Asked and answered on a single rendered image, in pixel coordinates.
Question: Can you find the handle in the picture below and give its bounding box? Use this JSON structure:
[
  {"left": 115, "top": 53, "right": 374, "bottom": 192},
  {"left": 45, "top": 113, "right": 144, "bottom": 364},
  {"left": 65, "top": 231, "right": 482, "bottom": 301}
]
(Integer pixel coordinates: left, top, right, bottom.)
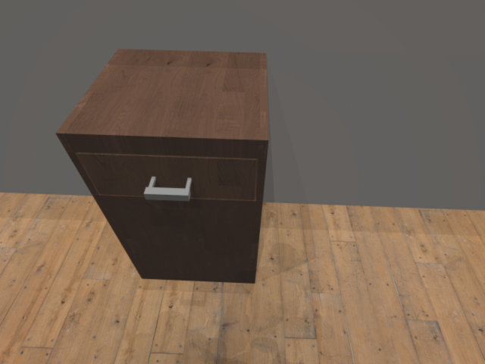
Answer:
[{"left": 144, "top": 177, "right": 192, "bottom": 201}]

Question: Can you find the drawer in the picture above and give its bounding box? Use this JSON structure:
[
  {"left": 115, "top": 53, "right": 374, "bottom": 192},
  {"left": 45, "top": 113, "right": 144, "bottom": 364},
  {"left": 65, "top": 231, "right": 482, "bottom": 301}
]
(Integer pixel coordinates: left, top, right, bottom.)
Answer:
[{"left": 77, "top": 152, "right": 257, "bottom": 200}]

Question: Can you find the cabinet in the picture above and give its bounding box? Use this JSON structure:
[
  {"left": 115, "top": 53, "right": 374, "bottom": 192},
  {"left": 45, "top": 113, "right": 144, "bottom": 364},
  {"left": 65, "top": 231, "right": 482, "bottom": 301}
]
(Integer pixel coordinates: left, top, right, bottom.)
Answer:
[{"left": 56, "top": 49, "right": 268, "bottom": 284}]

